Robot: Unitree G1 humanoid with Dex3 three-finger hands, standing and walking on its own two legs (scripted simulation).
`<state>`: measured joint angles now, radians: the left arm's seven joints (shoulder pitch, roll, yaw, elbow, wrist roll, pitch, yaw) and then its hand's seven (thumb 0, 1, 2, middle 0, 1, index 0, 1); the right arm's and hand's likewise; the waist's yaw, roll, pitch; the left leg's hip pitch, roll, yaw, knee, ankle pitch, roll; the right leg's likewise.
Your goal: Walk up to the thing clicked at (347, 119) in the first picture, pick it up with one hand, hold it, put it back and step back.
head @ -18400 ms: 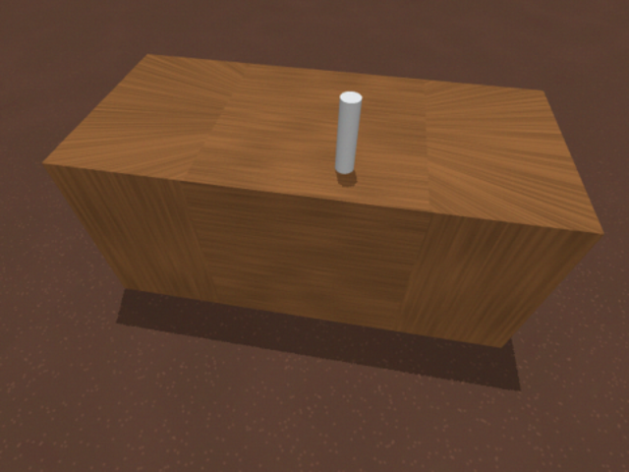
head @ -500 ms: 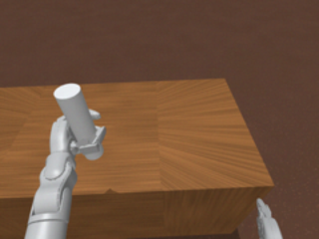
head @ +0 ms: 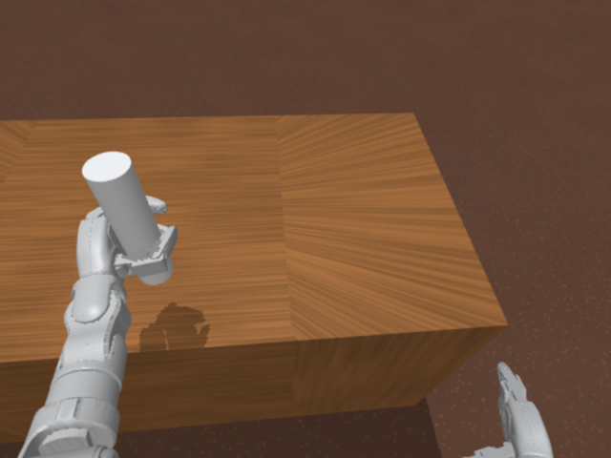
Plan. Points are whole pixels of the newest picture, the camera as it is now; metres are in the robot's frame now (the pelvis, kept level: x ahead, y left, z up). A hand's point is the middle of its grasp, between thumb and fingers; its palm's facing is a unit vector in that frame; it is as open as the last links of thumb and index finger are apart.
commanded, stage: crouch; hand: left
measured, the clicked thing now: (135, 226) +0.39 +0.21 +0.08
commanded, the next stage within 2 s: lower in 0.40 s
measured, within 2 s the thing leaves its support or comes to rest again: rests again in 1.40 s
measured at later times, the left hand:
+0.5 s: hand (154, 241) +0.41 +0.20 +0.02, palm faces +0.19 -0.98 -0.01, open 6.4 cm
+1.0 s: hand (160, 256) +0.42 +0.21 -0.04, palm faces +0.22 -0.98 -0.01, open 6.4 cm
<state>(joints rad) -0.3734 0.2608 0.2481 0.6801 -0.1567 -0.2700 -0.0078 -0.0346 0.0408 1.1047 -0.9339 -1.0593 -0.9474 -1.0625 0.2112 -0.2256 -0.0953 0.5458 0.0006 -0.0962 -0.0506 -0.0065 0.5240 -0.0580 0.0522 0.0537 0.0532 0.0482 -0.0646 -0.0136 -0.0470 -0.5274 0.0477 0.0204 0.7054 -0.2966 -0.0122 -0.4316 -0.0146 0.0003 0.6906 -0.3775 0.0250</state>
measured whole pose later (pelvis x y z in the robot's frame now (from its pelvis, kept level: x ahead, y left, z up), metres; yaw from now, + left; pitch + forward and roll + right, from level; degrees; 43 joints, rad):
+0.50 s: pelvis +0.00 +0.00 -0.02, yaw +0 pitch +12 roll -2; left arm -0.46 0.31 0.28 0.82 -0.14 -0.39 -0.01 -0.03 0.04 1.10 -0.93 -1.06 -0.94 -1.07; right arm 0.32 -0.21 -0.06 0.27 -0.01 -0.03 0.00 -0.01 0.52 -0.06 0.05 0.05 0.05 0.05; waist -0.09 -0.01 -0.08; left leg -0.73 0.06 0.01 0.88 -0.37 -0.01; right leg -0.62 0.00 0.00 0.85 -0.44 0.03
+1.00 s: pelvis -0.01 +0.00 -0.05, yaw -1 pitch +18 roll -3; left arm -0.50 0.35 0.35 0.92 -0.11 -0.50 -0.02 -0.03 0.05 1.09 -0.92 -1.07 -0.94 -1.07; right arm 0.37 -0.24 -0.05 0.07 -0.04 0.03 0.03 -0.01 0.51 -0.06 0.05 0.05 0.05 0.05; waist -0.14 -0.03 -0.11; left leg -0.94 0.07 -0.02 1.05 -0.43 -0.01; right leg -0.82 0.01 -0.02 1.01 -0.50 0.02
